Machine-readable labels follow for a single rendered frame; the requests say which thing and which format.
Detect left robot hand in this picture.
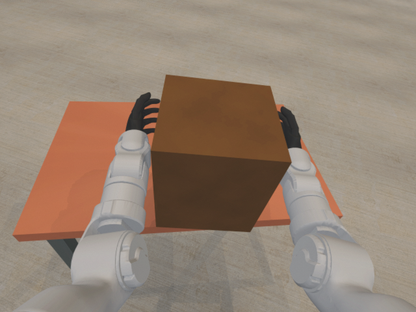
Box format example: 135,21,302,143
125,92,160,134

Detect right robot hand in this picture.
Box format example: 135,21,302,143
278,107,302,149

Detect robot right forearm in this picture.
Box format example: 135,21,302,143
280,148,374,284

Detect right robot upper arm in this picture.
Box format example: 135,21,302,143
289,233,416,312

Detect left robot upper arm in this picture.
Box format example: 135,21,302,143
13,230,150,312

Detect carton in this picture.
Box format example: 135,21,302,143
151,75,292,232

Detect table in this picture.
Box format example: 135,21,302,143
12,101,343,269

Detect robot left forearm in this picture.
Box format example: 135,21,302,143
71,129,151,280

